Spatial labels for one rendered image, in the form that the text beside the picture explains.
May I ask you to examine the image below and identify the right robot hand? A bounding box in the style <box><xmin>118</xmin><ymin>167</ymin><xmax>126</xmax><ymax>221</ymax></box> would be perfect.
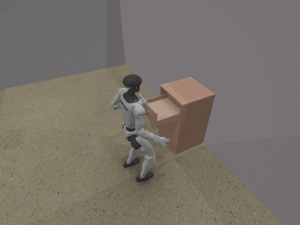
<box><xmin>158</xmin><ymin>137</ymin><xmax>170</xmax><ymax>147</ymax></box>

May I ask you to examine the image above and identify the cabinet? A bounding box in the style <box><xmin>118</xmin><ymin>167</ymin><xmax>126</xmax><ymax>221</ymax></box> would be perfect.
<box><xmin>158</xmin><ymin>77</ymin><xmax>216</xmax><ymax>155</ymax></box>

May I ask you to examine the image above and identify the humanoid robot torso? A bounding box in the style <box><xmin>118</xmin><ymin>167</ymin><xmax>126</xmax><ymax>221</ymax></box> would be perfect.
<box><xmin>120</xmin><ymin>90</ymin><xmax>142</xmax><ymax>142</ymax></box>

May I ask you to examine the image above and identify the humanoid robot head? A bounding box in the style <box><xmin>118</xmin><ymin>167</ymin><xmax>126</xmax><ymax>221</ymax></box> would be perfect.
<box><xmin>122</xmin><ymin>74</ymin><xmax>143</xmax><ymax>104</ymax></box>

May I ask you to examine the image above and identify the robot right upper arm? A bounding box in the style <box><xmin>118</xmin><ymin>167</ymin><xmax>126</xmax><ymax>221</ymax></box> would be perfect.
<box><xmin>133</xmin><ymin>103</ymin><xmax>145</xmax><ymax>136</ymax></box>

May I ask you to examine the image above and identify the drawer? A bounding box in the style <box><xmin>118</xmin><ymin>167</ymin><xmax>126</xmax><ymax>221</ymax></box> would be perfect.
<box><xmin>138</xmin><ymin>93</ymin><xmax>181</xmax><ymax>128</ymax></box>

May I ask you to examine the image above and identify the robot left upper arm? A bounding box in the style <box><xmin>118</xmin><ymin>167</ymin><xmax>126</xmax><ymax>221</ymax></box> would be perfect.
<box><xmin>111</xmin><ymin>88</ymin><xmax>128</xmax><ymax>110</ymax></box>

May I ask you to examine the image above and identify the left robot hand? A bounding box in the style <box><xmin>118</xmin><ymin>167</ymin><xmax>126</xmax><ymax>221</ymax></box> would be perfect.
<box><xmin>140</xmin><ymin>98</ymin><xmax>148</xmax><ymax>107</ymax></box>

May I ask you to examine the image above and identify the right robot forearm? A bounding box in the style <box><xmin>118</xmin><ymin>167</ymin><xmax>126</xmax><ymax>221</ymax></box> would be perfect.
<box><xmin>139</xmin><ymin>129</ymin><xmax>160</xmax><ymax>143</ymax></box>

